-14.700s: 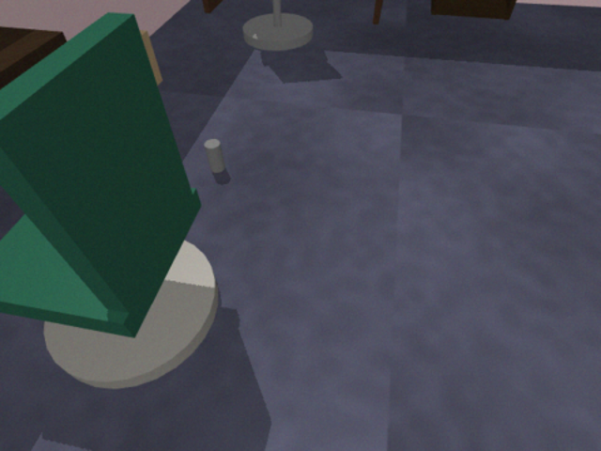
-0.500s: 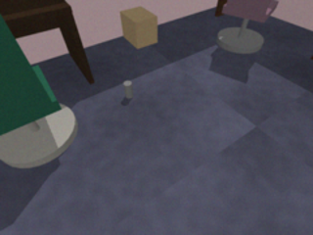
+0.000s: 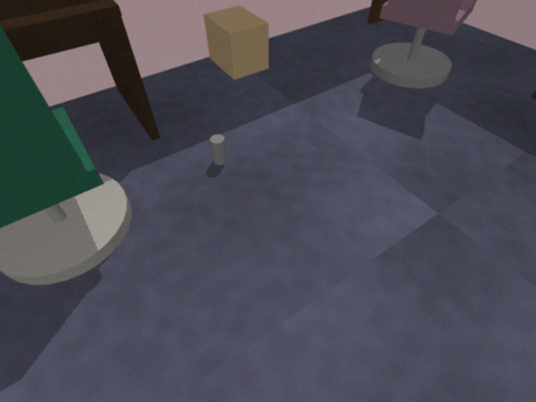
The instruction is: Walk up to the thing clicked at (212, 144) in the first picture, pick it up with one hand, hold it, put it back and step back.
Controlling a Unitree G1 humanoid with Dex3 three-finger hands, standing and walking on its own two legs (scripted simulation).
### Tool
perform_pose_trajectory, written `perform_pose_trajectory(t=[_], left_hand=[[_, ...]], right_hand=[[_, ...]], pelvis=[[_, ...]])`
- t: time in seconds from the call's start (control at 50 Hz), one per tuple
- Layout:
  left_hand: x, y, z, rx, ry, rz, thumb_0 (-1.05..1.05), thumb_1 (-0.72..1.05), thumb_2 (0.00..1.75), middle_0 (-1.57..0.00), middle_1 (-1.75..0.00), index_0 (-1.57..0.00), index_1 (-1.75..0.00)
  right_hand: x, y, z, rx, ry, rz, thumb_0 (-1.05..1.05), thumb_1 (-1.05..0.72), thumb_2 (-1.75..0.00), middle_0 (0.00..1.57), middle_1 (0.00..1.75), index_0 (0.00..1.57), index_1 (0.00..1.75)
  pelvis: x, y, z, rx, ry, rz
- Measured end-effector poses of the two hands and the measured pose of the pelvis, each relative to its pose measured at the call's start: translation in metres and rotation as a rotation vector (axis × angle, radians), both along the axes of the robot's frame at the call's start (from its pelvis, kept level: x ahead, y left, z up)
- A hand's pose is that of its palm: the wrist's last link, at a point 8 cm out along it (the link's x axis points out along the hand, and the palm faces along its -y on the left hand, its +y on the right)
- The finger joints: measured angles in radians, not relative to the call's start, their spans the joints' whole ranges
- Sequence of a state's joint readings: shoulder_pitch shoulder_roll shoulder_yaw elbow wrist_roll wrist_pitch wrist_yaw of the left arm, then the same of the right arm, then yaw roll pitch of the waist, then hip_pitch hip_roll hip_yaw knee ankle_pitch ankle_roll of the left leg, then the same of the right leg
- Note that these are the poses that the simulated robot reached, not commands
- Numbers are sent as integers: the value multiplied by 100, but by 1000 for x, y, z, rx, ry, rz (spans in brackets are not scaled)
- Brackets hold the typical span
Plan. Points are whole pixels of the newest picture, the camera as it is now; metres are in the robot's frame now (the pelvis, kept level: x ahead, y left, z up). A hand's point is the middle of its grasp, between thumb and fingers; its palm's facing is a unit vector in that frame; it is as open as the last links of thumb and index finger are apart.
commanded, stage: stand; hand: left
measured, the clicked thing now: (218, 150) +1.43 +0.27 -0.70
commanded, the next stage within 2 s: walk up in 0.48 s
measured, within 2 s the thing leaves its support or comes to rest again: neither
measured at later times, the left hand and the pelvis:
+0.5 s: hand out of the picture +0.07 +0.26 -0.16, palm faces -0.01 -0.94 -0.35, open 7.4 cm; pelvis +0.00 +0.00 +0.00, yaw +0 degrees
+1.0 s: hand (69, 394) +0.17 +0.36 -0.16, palm faces +0.01 -0.94 -0.34, open 7.4 cm; pelvis +0.14 +0.07 -0.01, yaw +2 degrees
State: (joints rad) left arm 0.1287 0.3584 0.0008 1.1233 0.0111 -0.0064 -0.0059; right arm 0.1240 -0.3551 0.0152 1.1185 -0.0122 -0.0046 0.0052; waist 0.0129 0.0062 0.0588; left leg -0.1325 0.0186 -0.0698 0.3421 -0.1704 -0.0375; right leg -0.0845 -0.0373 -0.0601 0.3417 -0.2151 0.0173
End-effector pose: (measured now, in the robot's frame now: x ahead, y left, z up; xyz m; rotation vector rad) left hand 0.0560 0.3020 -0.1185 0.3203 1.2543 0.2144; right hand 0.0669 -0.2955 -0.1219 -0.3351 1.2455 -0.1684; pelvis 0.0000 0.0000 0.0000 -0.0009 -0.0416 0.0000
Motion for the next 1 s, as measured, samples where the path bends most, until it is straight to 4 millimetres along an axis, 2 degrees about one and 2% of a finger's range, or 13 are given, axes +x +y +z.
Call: perform_pose_trajectory(t=[0.54,0.62,0.68,0.74,0.8,0.84,1.0], left_hand=[[4,5,2,-17,-37,16,1,90,90,-21,-30,-20,-30],[-4,24,5,-2,-87,63,1,90,89,-21,-30,-20,-30],[-16,45,5,13,-56,95,1,90,89,-21,-30,-20,-30],[-19,72,-3,22,-7,118,1,90,90,-21,-30,-20,-30],[-7,97,-20,34,40,114,1,90,90,-21,-30,-20,-30],[11,103,-22,31,57,101,1,91,90,-21,-29,-20,-30],[107,99,-3,-18,-25,21,1,91,90,-20,-29,-20,-30]], right_hand=[[5,-2,2,11,-11,6,0,-91,-90,20,30,21,30],[24,-6,7,-15,8,54,0,-91,-90,20,30,21,30],[51,-2,14,-32,-14,83,1,-91,-90,20,30,21,30],[85,8,20,-54,-64,105,1,-91,-90,20,30,21,30],[111,18,18,-93,-139,105,0,-91,-90,20,30,21,30],[119,25,19,-94,-164,78,0,-91,-90,20,30,21,30],[140,47,26,-46,-125,45,0,-90,-90,20,30,21,30]], pelvis=[[6,1,-1,-6,9,17],[18,9,-4,-4,14,52],[33,23,-5,-16,7,70],[52,39,-12,-23,0,82],[72,57,-27,-3,-11,71],[83,63,-27,3,-14,71],[141,69,-8,23,-16,43]])
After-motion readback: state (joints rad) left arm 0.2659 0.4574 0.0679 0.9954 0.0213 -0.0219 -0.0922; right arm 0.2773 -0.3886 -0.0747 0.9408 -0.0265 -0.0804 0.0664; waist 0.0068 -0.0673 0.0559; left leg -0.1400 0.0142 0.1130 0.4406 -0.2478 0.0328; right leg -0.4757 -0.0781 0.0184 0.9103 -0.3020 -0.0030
